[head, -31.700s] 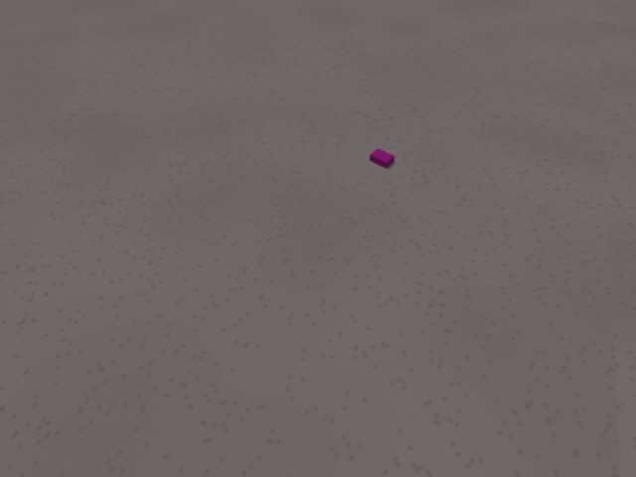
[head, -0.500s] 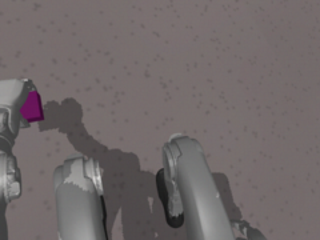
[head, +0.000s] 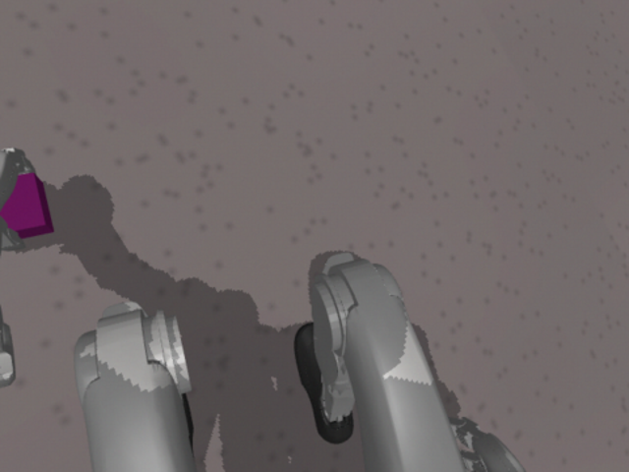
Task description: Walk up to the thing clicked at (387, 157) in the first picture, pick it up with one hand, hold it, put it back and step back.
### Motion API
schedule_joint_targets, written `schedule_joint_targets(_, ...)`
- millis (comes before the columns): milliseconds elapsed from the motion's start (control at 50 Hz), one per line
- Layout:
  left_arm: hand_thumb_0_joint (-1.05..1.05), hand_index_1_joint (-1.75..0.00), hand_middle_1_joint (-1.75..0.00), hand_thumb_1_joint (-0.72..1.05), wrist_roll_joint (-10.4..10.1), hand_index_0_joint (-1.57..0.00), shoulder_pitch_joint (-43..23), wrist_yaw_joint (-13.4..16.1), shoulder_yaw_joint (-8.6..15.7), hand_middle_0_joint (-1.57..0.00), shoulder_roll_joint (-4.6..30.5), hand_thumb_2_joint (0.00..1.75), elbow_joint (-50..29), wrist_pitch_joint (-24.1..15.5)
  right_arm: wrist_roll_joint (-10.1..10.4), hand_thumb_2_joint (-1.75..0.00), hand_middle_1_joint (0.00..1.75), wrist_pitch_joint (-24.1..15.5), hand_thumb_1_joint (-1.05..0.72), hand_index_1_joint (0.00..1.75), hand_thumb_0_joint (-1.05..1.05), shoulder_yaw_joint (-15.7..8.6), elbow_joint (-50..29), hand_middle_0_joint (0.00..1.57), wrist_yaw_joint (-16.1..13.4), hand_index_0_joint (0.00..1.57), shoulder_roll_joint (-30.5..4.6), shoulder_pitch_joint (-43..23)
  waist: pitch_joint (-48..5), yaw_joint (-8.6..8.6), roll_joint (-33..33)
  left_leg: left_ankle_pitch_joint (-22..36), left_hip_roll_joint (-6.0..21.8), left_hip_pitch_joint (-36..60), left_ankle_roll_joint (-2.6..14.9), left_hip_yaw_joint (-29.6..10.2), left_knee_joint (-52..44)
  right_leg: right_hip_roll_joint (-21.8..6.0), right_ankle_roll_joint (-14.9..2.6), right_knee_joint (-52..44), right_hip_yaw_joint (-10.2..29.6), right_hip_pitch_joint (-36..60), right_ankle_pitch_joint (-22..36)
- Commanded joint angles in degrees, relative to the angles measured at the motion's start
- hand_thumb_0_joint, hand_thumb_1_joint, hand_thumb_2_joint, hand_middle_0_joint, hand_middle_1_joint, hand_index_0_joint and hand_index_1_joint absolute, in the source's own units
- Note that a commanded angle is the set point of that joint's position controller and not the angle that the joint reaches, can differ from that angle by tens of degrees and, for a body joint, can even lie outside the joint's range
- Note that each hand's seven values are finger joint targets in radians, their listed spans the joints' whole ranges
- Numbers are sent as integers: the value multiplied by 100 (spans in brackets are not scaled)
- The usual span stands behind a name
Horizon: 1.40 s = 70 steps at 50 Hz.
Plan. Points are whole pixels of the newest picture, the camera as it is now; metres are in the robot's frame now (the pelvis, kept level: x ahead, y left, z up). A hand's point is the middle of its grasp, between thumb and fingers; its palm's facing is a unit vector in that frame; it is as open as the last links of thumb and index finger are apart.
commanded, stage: lower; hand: left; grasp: from above
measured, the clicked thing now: out of the picture +0.46 +0.31 -0.23
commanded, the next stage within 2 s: rest in 0.04 s
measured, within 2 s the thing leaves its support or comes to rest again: rests again in 0.98 s
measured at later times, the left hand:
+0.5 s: hand (19, 208) +0.46 +0.29 -0.25, palm faces -0.47 -0.12 -0.88, open 10.0 cm
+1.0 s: hand (23, 212) +0.46 +0.29 -0.27, palm faces -0.45 -0.14 -0.88, open 10.0 cm
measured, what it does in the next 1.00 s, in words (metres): stands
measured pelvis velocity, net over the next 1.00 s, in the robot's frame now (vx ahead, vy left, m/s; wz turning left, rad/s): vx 0.00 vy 0.01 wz -0.09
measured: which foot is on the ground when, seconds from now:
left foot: down 0.00-1.00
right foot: down 0.00-1.00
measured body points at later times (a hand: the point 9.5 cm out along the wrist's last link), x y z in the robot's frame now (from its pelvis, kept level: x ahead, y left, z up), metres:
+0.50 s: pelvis +0.00 +0.00 -0.02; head +0.28 +0.09 +0.32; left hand +0.48 +0.29 -0.20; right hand +0.03 -0.26 -0.10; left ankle +0.07 +0.13 -0.29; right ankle +0.10 -0.13 -0.29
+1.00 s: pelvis +0.00 +0.01 -0.02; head +0.28 +0.11 +0.31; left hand +0.48 +0.30 -0.22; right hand +0.03 -0.25 -0.08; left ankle +0.07 +0.13 -0.29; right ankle +0.10 -0.13 -0.29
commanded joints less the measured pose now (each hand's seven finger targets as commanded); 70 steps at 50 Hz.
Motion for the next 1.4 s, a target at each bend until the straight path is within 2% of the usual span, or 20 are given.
schedule_joint_targets(0, 0, -50, -51, 82, -7, -118, -1811, 473, 247, -117, 1620, 64, -931, -119, -46, -90, 30, -30, -90, 30, 0, -429, 54, 20, -56, 20, -1572, 1313, -4143, -80, 2348, 1548, 87, 3132, 207, 638, -1315, 165, -496, -1008, -685, 2062, 1543)
schedule_joint_targets(120, 0, -53, -54, 85, 64, -119, -1784, 765, 442, -119, 1852, 68, -897, -63, -109, -90, 30, -52, -90, 30, 0, -388, 17, 20, -13, 20, -1676, 1210, -4078, -91, 2581, 1372, 90, 3074, 190, 602, -1300, 182, -521, -880, -780, 1817, 1398)
schedule_joint_targets(220, 0, -48, -48, 78, 119, -114, -2039, 844, 140, -114, 1665, 67, -334, 8, -170, -89, 30, -165, -89, 30, 0, -259, 88, 20, 63, 20, -1674, 1225, -3753, -382, 2359, 1244, 112, 2793, 245, 558, -1076, 223, -482, -856, -802, 1765, 1390)
schedule_joint_targets(320, 0, -47, -48, 76, 0, -111, -1768, 953, 229, -111, 1866, 63, -28, 34, -216, -89, 30, -278, -89, 30, 0, -114, 80, 20, 71, 20, -1803, 1194, -3715, -309, 2328, 1424, 109, 2796, 222, 480, -1100, 240, -478, -847, -890, 1970, 1504)
schedule_joint_targets(360, 0, -46, -47, 77, 7, -112, -1884, 936, 100, -111, 1821, 60, 12, 13, -211, -89, 30, -309, -89, 30, 0, -74, 71, 20, 103, 20, -1776, 1152, -3703, -365, 2326, 1364, 136, 2741, 225, 453, -1071, 276, -488, -818, -888, 2003, 1483)
schedule_joint_targets(560, 0, -45, -46, 82, 69, -117, -1869, 1130, 368, -116, 2341, 62, 5, -53, -355, -89, 30, -442, -89, 30, 0, 140, -73, 20, 194, 20, -1963, 1063, -3670, -516, 2508, 1812, 188, 2854, 201, 391, -835, 324, -461, -737, -965, 2356, 1935)
schedule_joint_targets(580, 0, -43, -44, 82, 55, -117, -1756, 1137, 189, -116, 2092, 59, 243, -23, -354, -89, 30, -451, -89, 30, 0, 190, -5, 20, 197, 20, -1973, 1085, -3455, -518, 2540, 1738, 165, 2842, 180, 415, -846, 301, -484, -763, -983, 2192, 1820)
schedule_joint_targets(600, 0, -44, -45, 82, 48, -116, -1894, 1190, 358, -116, 2395, 60, -59, -71, -375, -89, 30, -469, -89, 30, 0, 187, -83, 20, 206, 20, -1959, 1016, -3655, -523, 2648, 1734, 209, 2897, 182, 364, -884, 342, -462, -748, -998, 2347, 1869)
schedule_joint_targets(760, 0, -46, -46, 84, 18, -118, -1801, 1292, 96, -118, 2267, 63, 234, 14, -405, -90, 30, -580, -89, 30, 0, 295, -105, 20, 275, 20, -2102, 853, -3297, -548, 2803, 1344, 225, 2974, 138, 235, -1049, 352, -484, -719, -1129, 2005, 1504)
schedule_joint_targets(840, 0, -45, -46, 82, 23, -116, -2002, 1313, 13, -115, 2253, 60, 362, -4, -450, -90, 30, -666, -89, 30, 0, 346, -107, 20, 352, 20, -2143, 828, -3051, -740, 2608, 1295, 250, 2770, 166, 192, -920, 358, -450, -699, -1171, 1955, 1531)
schedule_joint_targets(940, 0, -43, -44, 79, 34, -114, -1870, 1374, 280, -113, 2562, 57, 551, -66, -486, -90, 30, -755, -89, 30, 0, 383, -145, 20, 386, 20, -2280, 895, -2949, -778, 2635, 1522, 276, 2916, 115, 100, -935, 334, -440, -652, -1217, 2003, 1687)
schedule_joint_targets(1060, 0, -47, -48, 81, 14, -116, -1980, 1308, -92, -115, 2319, 60, 516, -123, -496, -90, 30, -827, -90, 30, 0, 494, -235, 20, 427, 20, -2195, 642, -2911, -778, 2735, 1204, 277, 2767, 159, 122, -929, 402, -449, -764, -1199, 2082, 1473)
schedule_joint_targets(1080, 0, -46, -47, 80, 50, -115, -1874, 1337, 38, -115, 2515, 60, 531, -116, -511, -90, 30, -805, -90, 30, 0, 470, -204, 20, 416, 20, -2272, 730, -3027, -797, 2719, 1331, 289, 2900, 145, 88, -950, 400, -443, -772, -1218, 2164, 1593)
schedule_joint_targets(1120, 0, -47, -48, 80, 26, -115, -1930, 1349, -75, -114, 2410, 60, 535, -121, -503, -90, 30, -841, -89, 30, 0, 513, -236, 20, 451, 20, -2262, 725, -2913, -797, 2751, 1359, 295, 2901, 123, 53, -954, 380, -434, -696, -1251, 2076, 1602)
schedule_joint_targets(1140, 0, -46, -47, 81, 32, -115, -1828, 1400, 121, -115, 2642, 59, 570, -122, -515, -90, 30, -831, -89, 30, 0, 490, -185, 20, 440, 20, -2300, 741, -2956, -774, 2680, 1322, 303, 2888, 127, 29, -951, 397, -435, -698, -1264, 2108, 1579)
schedule_joint_targets(1160, 0, -44, -45, 80, 94, -115, -1881, 1366, -46, -115, 2475, 57, 521, -117, -505, -90, 30, -851, -90, 30, 0, 495, -269, 20, 465, 20, -2297, 753, -2877, -831, 2784, 1453, 305, 2910, 121, 66, -905, 383, -423, -698, -1238, 2104, 1694)
schedule_joint_targets(1220, 0, -45, -46, 78, 37, -113, -1867, 1407, -87, -112, 2334, 57, 649, -113, -528, -90, 30, -842, -90, 30, 0, 525, -255, 20, 486, 20, -2274, 772, -2829, -896, 2693, 1472, 304, 2847, 131, 53, -909, 400, -421, -733, -1245, 2185, 1725)
schedule_joint_targets(1320, 0, -46, -47, 77, 42, -112, -1852, 1435, 27, -112, 2537, 58, 821, -106, -513, -90, 30, -874, -89, 30, 0, 586, -265, 20, 497, 20, -2321, 679, -2592, -899, 2662, 1336, 340, 2824, 101, -80, -970, 367, -415, -671, -1299, 1933, 1582)
schedule_joint_targets(1340, 0, -47, -48, 77, 36, -111, -1871, 1418, -122, -110, 2384, 56, 846, -110, -520, -90, 30, -885, -89, 30, 0, 589, -316, 20, 504, 20, -2334, 618, -2573, -899, 2701, 1251, 330, 2765, 116, -63, -1001, 397, -428, -713, -1287, 1956, 1514)
schedule_joint_targets(1380, 0, -49, -50, 61, 82, -95, -1854, 1458, 24, -94, 2641, 57, 819, -110, -504, -90, 30, -886, -89, 30, 0, 607, -257, 20, 494, 20, -2331, 624, -2596, -850, 2700, 1218, 333, 2801, 98, -90, -1012, 379, -426, -672, -1291, 1957, 1494)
